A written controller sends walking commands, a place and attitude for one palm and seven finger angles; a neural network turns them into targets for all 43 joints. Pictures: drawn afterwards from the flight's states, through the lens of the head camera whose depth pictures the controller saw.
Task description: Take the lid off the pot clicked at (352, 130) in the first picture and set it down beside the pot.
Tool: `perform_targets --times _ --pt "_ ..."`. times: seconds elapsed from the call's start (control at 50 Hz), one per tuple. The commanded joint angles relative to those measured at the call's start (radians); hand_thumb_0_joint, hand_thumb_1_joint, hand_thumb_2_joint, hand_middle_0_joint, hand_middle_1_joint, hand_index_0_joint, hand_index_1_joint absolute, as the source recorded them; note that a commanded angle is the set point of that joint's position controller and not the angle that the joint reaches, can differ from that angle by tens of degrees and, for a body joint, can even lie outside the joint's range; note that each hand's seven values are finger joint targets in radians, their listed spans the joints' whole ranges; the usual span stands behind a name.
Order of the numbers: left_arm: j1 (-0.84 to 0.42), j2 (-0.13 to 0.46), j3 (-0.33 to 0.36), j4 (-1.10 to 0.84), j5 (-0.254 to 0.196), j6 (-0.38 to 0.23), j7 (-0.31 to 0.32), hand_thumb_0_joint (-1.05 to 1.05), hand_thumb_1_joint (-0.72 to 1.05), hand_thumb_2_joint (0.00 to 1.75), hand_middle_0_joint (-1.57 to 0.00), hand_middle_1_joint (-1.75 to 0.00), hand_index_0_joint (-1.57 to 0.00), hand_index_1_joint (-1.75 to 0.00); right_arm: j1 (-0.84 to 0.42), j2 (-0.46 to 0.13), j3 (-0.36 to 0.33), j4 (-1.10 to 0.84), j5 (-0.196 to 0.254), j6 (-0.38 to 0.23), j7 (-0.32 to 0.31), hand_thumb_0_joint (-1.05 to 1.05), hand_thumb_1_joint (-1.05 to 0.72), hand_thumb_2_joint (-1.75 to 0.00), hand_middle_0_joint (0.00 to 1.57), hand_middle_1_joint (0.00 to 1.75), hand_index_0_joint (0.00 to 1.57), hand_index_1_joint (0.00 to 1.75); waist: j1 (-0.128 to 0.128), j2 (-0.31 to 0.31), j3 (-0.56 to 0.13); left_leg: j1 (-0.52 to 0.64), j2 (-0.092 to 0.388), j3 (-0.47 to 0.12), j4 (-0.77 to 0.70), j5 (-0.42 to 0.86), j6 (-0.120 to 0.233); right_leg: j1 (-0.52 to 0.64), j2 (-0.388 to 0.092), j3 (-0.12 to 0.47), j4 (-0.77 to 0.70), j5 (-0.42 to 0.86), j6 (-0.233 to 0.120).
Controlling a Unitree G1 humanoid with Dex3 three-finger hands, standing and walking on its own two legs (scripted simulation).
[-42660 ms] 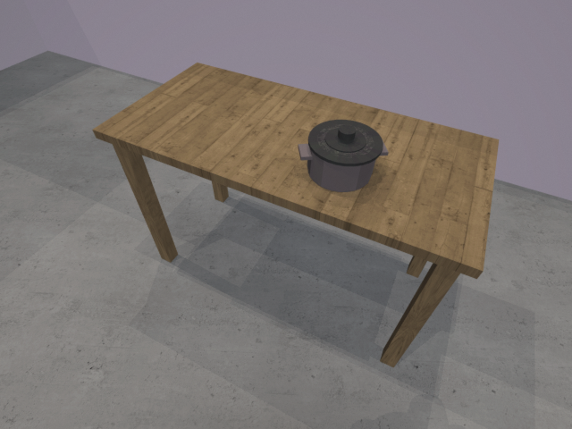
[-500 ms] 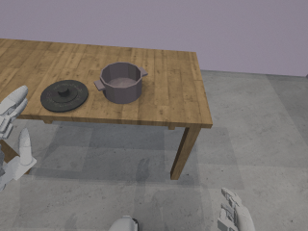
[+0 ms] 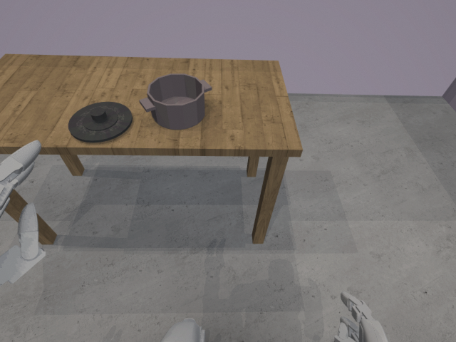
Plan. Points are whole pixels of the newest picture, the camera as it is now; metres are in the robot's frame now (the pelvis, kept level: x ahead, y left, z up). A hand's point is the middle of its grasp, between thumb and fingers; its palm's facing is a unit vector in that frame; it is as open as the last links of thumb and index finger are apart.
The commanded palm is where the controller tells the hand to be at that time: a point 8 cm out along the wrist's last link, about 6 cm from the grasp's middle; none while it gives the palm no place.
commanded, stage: stop stepping back and stand still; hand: left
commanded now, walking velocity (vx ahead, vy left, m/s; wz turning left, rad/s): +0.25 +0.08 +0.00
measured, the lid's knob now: (98, 114) +0.70 +0.40 -0.05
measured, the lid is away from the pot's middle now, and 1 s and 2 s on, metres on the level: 0.23 0.23 0.23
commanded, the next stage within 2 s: let the arm hang, fingers relaxed in 1.42 s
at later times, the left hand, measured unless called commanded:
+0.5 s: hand out of the picture +0.15 +0.25 +0.18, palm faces +0.35 -0.80 -0.48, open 7.4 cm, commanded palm +0.09 +0.29 +0.20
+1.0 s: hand out of the picture +0.00 +0.21 -0.17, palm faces +0.15 -0.97 -0.21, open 7.0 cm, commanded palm none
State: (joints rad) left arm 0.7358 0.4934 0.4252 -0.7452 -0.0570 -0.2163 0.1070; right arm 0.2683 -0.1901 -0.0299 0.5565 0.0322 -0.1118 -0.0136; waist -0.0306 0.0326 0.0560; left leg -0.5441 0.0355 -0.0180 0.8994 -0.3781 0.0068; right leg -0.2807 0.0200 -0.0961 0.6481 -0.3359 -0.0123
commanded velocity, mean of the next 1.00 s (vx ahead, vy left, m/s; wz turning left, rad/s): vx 0.06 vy -0.01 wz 0.00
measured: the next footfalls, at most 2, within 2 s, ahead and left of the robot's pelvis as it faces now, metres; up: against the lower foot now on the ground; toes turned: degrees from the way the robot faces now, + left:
left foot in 0.18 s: +0.03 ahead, +0.12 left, +0.00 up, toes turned +7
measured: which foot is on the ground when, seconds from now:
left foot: up 0.00-0.16, down 0.18-1.00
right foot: down 0.00-1.00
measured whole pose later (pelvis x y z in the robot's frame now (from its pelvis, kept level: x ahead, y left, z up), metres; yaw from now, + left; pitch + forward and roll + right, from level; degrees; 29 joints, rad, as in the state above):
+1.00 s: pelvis +0.01 +0.02 +0.01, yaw +7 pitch +1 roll -1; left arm 0.31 0.21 0.04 0.97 0.01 0.01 0.04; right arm 0.26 -0.16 -0.04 0.95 -0.01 0.01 -0.02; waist 0.00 -0.03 0.07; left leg -0.29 0.00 0.00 0.61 -0.32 0.03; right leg -0.23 0.06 0.03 0.57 -0.35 -0.03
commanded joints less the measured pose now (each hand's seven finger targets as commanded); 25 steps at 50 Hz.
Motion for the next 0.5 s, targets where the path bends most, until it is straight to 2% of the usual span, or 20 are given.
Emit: perform_targets --times 0.0,0.04,0.1,0.12,0.14,0.16,0.18,0.2,0.22,0.24,0.26,0.28,0.32,0.34,0.36,0.38,0.4,0.44,0.46,0.48 --pt "-0.163 0.075 0.086 0.07 -0.022 -0.034 0.011 0.0 0.9 0.9 -0.2 -0.3 -0.2 -0.3 -0.106 -0.147 -0.061 -0.12 0.009 -0.016 -0.029 0.0 -0.9 -0.9 0.2 0.3 0.2 0.3 -0.019 -0.282 0.01 0.07 0.002 -0.082 0.484 0.014 0.0 -0.332 -0.343 0.358 -0.396 -0.199 -0.149" --pt "-0.224 0.075 0.059 0.073 -0.001 -0.041 0.0 0.0 0.9 0.9 -0.2 -0.3 -0.2 -0.3 -0.149 -0.133 -0.042 -0.129 0.008 -0.009 -0.036 0.0 -0.9 -0.9 0.2 0.3 0.2 0.3 -0.012 -0.15 0.031 0.121 0.024 -0.035 0.268 -0.001 0.02 -0.333 -0.301 0.271 -0.363 -0.198 -0.111" --pt "-0.233 0.058 0.033 0.001 0.019 -0.058 0.015 0.0 0.9 0.9 -0.2 -0.3 -0.2 -0.3 -0.137 -0.121 -0.034 -0.112 0.001 -0.05 -0.048 0.0 -0.9 -0.9 0.2 0.3 0.2 0.3 0.009 -0.153 -0.027 0.199 0.011 0.028 -0.149 -0.058 0.06 -0.179 -0.277 0.267 -0.293 -0.182 -0.101" --pt "-0.192 0.053 0.033 -0.031 0.016 -0.058 0.024 0.0 0.9 0.9 -0.2 -0.3 -0.2 -0.3 -0.118 -0.117 -0.032 -0.116 0.002 -0.067 -0.056 0.0 -0.9 -0.9 0.2 0.3 0.2 0.3 0.006 -0.116 -0.051 0.273 0.005 0.044 -0.367 -0.023 0.067 -0.142 -0.24 0.237 -0.219 -0.164 -0.078" --pt "-0.168 0.05 0.039 -0.083 0.009 -0.063 0.035 0.0 0.9 0.9 -0.2 -0.3 -0.2 -0.3 -0.101 -0.117 -0.026 -0.125 -0.002 -0.084 -0.059 0.0 -0.9 -0.9 0.2 0.3 0.2 0.3 0.007 -0.008 -0.086 0.32 0.006 0.059 -0.553 0.011 0.072 -0.084 -0.158 0.171 -0.092 -0.138 -0.053" --pt "-0.163 0.062 0.049 -0.154 0.002 -0.074 0.047 0.0 0.9 0.9 -0.2 -0.3 -0.2 -0.3 -0.099 -0.129 -0.031 -0.145 -0.002 -0.106 -0.061 0.0 -0.9 -0.9 0.2 0.3 0.2 0.3 0.02 0.154 -0.117 0.364 0.084 -0.023 -0.654 0.111 0.098 -0.055 -0.051 0.082 0.104 -0.04 -0.013" --pt "-0.162 0.086 0.067 -0.195 0.003 -0.078 0.052 0.0 0.9 0.9 -0.2 -0.3 -0.2 -0.3 -0.087 -0.13 -0.042 -0.155 -0.004 -0.117 -0.054 0.0 -0.9 -0.9 0.2 0.3 0.2 0.3 0.028 0.249 -0.155 0.476 0.163 -0.105 -0.596 0.337 0.13 -0.174 0.028 0.016 0.27 -0.106 0.02" --pt "-0.136 0.079 0.062 -0.184 0.005 -0.075 0.053 0.0 0.9 0.9 -0.2 -0.3 -0.2 -0.3 -0.097 -0.105 -0.026 -0.132 -0.02 -0.124 -0.048 0.0 -0.9 -0.9 0.2 0.3 0.2 0.3 -0.002 0.361 -0.083 0.385 0.212 -0.277 -0.584 0.366 0.184 -0.235 -0.006 0.058 0.304 -0.233 0.021" --pt "-0.155 0.099 0.085 -0.202 0.013 -0.069 0.048 0.0 0.9 0.9 -0.2 -0.3 -0.2 -0.3 -0.091 -0.107 -0.027 -0.116 -0.025 -0.131 -0.037 0.0 -0.9 -0.9 0.2 0.3 0.2 0.3 0.005 0.33 -0.031 0.321 0.248 -0.342 -0.611 0.316 0.21 -0.248 -0.021 0.106 0.354 -0.219 0.02" --pt "-0.133 0.091 0.082 -0.16 0.015 -0.065 0.047 0.0 0.9 0.9 -0.2 -0.3 -0.2 -0.3 -0.078 -0.117 -0.037 -0.097 -0.018 -0.13 -0.026 0.0 -0.9 -0.9 0.2 0.3 0.2 0.3 0.009 0.185 -0.019 0.293 0.238 -0.282 -0.573 0.364 0.198 -0.212 -0.027 0.13 0.319 -0.177 0.011" --pt "-0.087 0.09 0.102 -0.117 0.003 -0.059 0.046 0.0 0.9 0.9 -0.2 -0.3 -0.2 -0.3 -0.09 -0.132 -0.039 -0.098 -0.01 -0.128 -0.018 0.0 -0.9 -0.9 0.2 0.3 0.2 0.3 0.022 0.136 -0.039 0.292 0.229 -0.213 -0.514 0.394 0.171 -0.153 -0.038 0.139 0.184 -0.172 0.006" --pt "-0.08 0.081 0.095 -0.097 0.002 -0.047 0.045 0.0 0.9 0.9 -0.2 -0.3 -0.2 -0.3 -0.085 -0.139 -0.037 -0.099 -0.005 -0.12 -0.014 0.0 -0.9 -0.9 0.2 0.3 0.2 0.3 0.023 0.117 -0.049 0.302 0.202 -0.15 -0.475 0.393 0.134 -0.088 -0.016 0.078 0.066 -0.125 0.01" --pt "-0.082 0.075 0.104 -0.03 0.007 -0.04 0.036 0.0 0.9 0.9 -0.2 -0.3 -0.2 -0.3 -0.104 -0.143 -0.033 -0.111 -0.002 -0.095 -0.014 0.0 -0.9 -0.9 0.2 0.3 0.2 0.3 0.026 0.086 -0.064 0.193 0.135 -0.082 -0.354 0.197 0.097 0.113 -0.001 0.05 -0.152 0.04 0.01" --pt "-0.124 0.068 0.09 -0.018 0.005 -0.045 0.029 0.0 0.9 0.9 -0.2 -0.3 -0.2 -0.3 -0.122 -0.138 -0.035 -0.115 0.003 -0.08 -0.016 0.0 -0.9 -0.9 0.2 0.3 0.2 0.3 0.017 0.004 -0.062 0.092 0.077 -0.035 -0.27 0.0 0.081 0.189 -0.035 0.112 -0.208 0.014 -0.004" --pt "-0.118 0.088 0.11 0.03 0.003 -0.049 0.026 0.0 0.9 0.9 -0.2 -0.3 -0.2 -0.3 -0.116 -0.134 -0.043 -0.117 0.001 -0.069 -0.02 0.0 -0.9 -0.9 0.2 0.3 0.2 0.3 0.013 -0.151 -0.055 -0.003 -0.018 0.026 -0.102 -0.144 0.055 0.187 -0.135 0.326 -0.305 -0.144 -0.064" --pt "-0.143 0.086 0.103 0.036 0.0 -0.053 0.024 0.0 0.9 0.9 -0.2 -0.3 -0.2 -0.3 -0.121 -0.131 -0.058 -0.121 0.006 -0.06 -0.021 0.0 -0.9 -0.9 0.2 0.3 0.2 0.3 0.021 -0.302 -0.067 -0.026 -0.073 0.044 0.106 -0.187 0.032 0.082 -0.295 0.616 -0.457 -0.458 -0.128" --pt "-0.131 0.06 0.085 0.065 -0.005 -0.06 0.016 0.0 0.9 0.9 -0.2 -0.3 -0.2 -0.3 -0.108 -0.146 -0.069 -0.102 -0.002 -0.049 -0.018 0.0 -0.9 -0.9 0.2 0.3 0.2 0.3 0.013 -0.295 -0.025 -0.016 -0.048 -0.017 0.231 -0.109 0.027 -0.005 -0.324 0.656 -0.489 -0.425 -0.141" --pt "-0.165 0.048 0.065 0.028 -0.008 -0.061 0.006 0.0 0.9 0.9 -0.2 -0.3 -0.2 -0.3 -0.136 -0.123 -0.043 -0.105 -0.001 -0.033 -0.016 0.0 -0.9 -0.9 0.2 0.3 0.2 0.3 0.005 -0.177 -0.014 -0.01 0.005 -0.051 0.191 -0.095 0.024 -0.034 -0.33 0.566 -0.427 -0.292 -0.189" --pt "-0.153 0.054 0.07 0.015 0.0 -0.064 0.01 0.0 0.9 0.9 -0.2 -0.3 -0.2 -0.3 -0.136 -0.111 -0.031 -0.1 -0.006 -0.028 -0.023 0.0 -0.9 -0.9 0.2 0.3 0.2 0.3 0.006 -0.144 -0.028 0.048 0.014 -0.025 0.085 -0.079 0.027 -0.038 -0.303 0.482 -0.407 -0.205 -0.175" --pt "-0.158 0.043 0.05 -0.002 0.007 -0.06 0.014 0.0 0.9 0.9 -0.2 -0.3 -0.2 -0.3 -0.146 -0.101 -0.02 -0.103 -0.007 -0.027 -0.029 0.0 -0.9 -0.9 0.2 0.3 0.2 0.3 0.008 -0.162 -0.039 0.123 0.012 0.003 -0.032 -0.068 0.034 -0.055 -0.28 0.412 -0.395 -0.157 -0.156"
